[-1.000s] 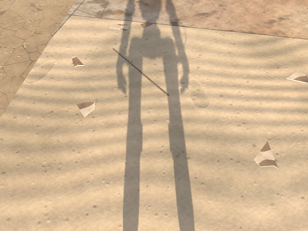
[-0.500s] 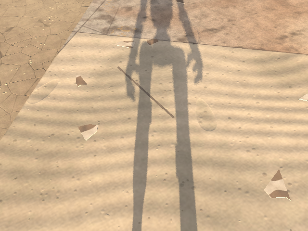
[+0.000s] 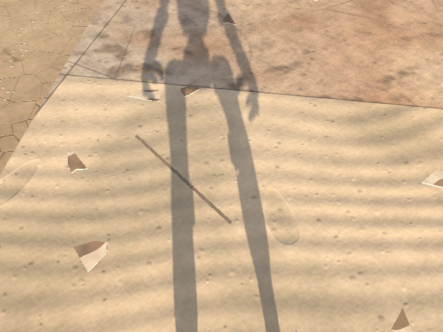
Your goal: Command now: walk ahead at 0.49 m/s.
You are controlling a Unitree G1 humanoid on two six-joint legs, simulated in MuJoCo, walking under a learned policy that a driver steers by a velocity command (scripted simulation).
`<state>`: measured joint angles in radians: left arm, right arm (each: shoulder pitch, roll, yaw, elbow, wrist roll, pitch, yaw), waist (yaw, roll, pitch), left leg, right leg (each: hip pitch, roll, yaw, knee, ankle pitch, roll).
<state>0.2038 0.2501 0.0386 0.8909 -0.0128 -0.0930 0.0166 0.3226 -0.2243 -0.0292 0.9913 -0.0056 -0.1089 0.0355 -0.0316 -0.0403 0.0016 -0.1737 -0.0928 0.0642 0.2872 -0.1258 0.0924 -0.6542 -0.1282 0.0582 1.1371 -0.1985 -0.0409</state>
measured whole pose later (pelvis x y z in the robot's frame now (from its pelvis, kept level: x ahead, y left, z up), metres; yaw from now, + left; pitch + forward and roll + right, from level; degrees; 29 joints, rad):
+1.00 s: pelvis +0.55 -0.01 -0.01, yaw +0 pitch +2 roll +0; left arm 0.31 0.25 0.05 0.97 -0.03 -0.10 0.00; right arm 0.16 -0.24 -0.05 0.90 0.00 -0.10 0.03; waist 0.01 -0.03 0.03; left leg -0.36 -0.03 0.07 0.48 -0.15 0.07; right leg -0.38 -0.04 0.04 1.19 -0.38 -0.05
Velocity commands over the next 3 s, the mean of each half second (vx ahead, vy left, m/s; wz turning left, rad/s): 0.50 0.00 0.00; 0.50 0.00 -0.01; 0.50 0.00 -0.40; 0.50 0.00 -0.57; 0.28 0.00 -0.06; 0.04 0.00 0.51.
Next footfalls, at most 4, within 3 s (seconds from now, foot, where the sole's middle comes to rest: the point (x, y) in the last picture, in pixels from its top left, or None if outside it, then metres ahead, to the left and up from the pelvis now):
0.30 right None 0.34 -0.17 -0.78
0.86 left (199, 291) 0.65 0.07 -0.78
1.46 right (269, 215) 0.94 -0.18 -0.78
1.96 left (241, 149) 1.27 -0.10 -0.78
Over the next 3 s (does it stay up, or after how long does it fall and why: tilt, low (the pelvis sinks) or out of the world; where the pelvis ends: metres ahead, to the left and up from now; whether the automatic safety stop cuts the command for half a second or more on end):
stays up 1.27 -0.20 0.00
